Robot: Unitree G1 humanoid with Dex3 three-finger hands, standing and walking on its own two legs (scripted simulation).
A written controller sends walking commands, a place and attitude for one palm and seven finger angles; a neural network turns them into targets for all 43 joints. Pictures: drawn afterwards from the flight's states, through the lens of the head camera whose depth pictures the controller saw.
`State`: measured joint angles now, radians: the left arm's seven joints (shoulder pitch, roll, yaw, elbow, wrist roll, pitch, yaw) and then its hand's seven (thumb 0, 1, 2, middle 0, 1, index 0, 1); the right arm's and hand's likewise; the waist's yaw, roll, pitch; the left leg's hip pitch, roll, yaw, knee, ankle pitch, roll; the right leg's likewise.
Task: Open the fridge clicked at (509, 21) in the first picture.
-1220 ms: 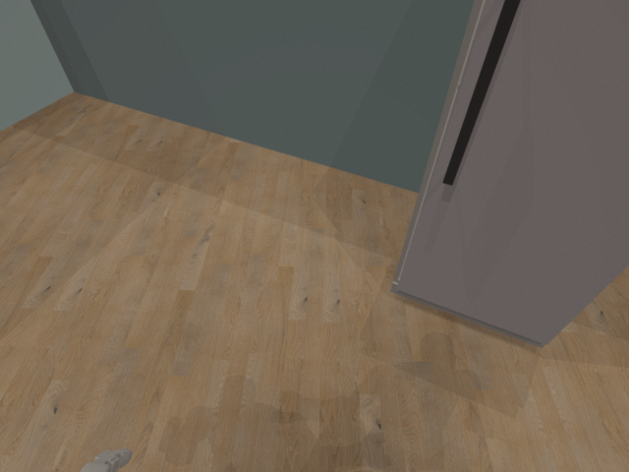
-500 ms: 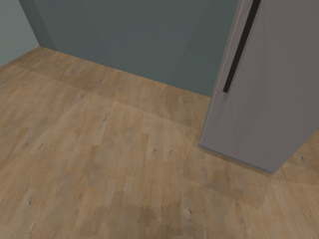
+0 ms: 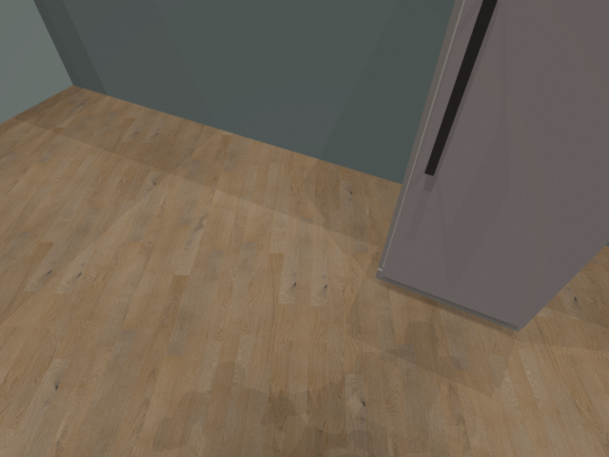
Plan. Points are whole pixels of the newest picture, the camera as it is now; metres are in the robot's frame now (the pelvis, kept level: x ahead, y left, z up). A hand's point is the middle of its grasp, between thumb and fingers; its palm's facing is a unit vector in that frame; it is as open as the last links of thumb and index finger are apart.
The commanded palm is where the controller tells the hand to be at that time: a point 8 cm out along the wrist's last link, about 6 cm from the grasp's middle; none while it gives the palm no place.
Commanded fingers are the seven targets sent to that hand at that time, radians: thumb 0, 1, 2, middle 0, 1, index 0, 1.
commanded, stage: look at it before walking up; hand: left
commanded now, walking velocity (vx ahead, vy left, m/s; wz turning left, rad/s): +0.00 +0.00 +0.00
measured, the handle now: (460, 86) +0.83 -0.29 +0.10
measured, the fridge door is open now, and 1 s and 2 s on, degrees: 0 0 0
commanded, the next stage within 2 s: turn to face it in 0.22 s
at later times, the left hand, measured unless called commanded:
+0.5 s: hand out of the picture +0.09 +0.24 -0.16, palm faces -0.04 -0.94 -0.34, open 7.3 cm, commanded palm none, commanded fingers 0.00 0.90 0.90 -0.20 -0.30 -0.20 -0.30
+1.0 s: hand out of the picture +0.06 +0.20 -0.18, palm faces -0.18 -0.96 -0.22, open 7.3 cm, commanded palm none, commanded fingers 0.00 0.90 0.90 -0.20 -0.30 -0.20 -0.30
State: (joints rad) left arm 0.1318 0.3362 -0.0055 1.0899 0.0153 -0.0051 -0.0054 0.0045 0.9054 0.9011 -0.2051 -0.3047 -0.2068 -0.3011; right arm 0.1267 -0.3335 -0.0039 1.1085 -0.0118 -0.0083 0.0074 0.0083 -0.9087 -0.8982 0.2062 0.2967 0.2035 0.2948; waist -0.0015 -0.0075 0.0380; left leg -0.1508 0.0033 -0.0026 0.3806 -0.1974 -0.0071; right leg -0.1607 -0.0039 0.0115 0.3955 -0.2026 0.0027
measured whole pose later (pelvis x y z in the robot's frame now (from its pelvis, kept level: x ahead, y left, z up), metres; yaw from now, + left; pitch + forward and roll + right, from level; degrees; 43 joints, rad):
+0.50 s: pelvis +0.01 -0.01 +0.00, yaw -2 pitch -2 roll +0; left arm 0.14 0.32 0.01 1.06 0.02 0.02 0.01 0.00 0.91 0.90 -0.20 -0.30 -0.21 -0.30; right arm 0.10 -0.32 -0.01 1.07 -0.01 0.00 -0.01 0.01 -0.91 -0.90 0.21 0.30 0.20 0.29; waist 0.02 0.00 0.04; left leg -0.15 0.02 0.03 0.41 -0.23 -0.02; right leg -0.18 0.02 0.05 0.44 -0.23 -0.01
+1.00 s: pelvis -0.03 +0.01 -0.01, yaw -12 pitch +1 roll +1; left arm 0.22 0.22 0.05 0.93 0.03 0.05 0.01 0.00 0.90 0.90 -0.21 -0.30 -0.21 -0.30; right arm 0.15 -0.22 -0.06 0.95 0.00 0.03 -0.02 0.01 -0.91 -0.90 0.20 0.30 0.20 0.29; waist 0.01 -0.04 0.07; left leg -0.30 0.00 0.00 0.68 -0.41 -0.03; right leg -0.37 0.08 0.21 0.53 -0.17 0.01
